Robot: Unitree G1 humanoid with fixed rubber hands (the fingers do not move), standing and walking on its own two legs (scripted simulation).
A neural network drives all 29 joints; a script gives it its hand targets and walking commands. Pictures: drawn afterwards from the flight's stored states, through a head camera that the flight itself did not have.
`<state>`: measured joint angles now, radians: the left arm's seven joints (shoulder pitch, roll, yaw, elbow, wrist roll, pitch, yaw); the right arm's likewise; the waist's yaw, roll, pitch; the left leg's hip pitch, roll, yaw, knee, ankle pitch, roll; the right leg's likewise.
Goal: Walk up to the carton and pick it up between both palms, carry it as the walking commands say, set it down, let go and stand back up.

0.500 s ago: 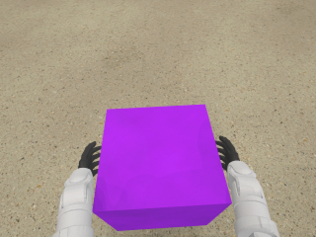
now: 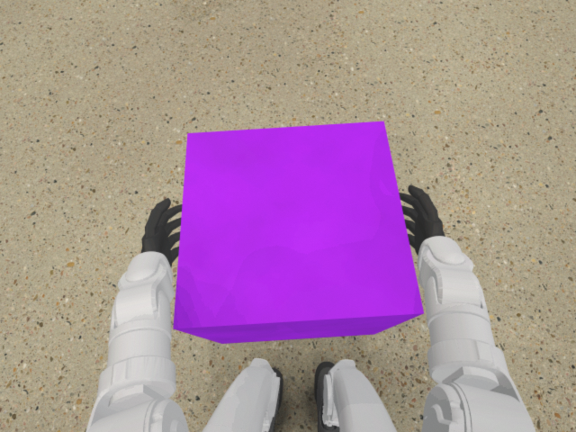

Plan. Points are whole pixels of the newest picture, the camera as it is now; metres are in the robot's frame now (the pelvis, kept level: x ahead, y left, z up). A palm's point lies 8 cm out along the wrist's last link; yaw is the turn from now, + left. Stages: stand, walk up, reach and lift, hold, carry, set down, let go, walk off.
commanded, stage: set down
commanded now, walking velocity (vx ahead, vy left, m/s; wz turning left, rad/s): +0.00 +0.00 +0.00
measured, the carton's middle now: (292, 246) +0.39 +0.03 -0.15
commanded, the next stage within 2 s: none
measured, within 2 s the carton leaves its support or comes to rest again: neither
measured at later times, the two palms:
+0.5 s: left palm (176, 251) +0.37 +0.23 -0.14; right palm (402, 235) +0.42 -0.15 -0.15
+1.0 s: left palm (192, 253) +0.39 +0.23 -0.23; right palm (388, 232) +0.45 -0.15 -0.23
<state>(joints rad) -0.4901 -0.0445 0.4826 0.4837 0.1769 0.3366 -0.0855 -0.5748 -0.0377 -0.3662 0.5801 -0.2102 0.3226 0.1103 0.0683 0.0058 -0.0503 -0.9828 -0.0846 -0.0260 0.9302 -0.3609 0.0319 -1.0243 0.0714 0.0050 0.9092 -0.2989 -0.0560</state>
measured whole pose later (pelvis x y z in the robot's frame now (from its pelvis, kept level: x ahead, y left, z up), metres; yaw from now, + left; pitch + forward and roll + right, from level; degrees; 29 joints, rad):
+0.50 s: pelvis -0.01 +0.00 -0.07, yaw +0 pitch +36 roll +1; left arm -0.65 0.02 0.49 0.56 0.12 0.32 -0.06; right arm -0.75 -0.10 -0.32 0.67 -0.13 0.30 0.05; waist 0.08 -0.01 -0.15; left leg -1.43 -0.08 -0.01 1.24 -0.45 0.03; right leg -1.47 0.08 -0.01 1.21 -0.38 -0.06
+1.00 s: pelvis -0.04 +0.00 -0.15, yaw +0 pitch +43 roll +1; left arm -0.85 0.07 0.51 0.62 0.10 0.35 -0.01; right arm -1.02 -0.19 -0.33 0.83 -0.11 0.32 0.04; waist 0.08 -0.04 -0.14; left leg -1.77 -0.07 0.02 1.53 -0.50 0.03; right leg -1.82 0.08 -0.02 1.49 -0.41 -0.06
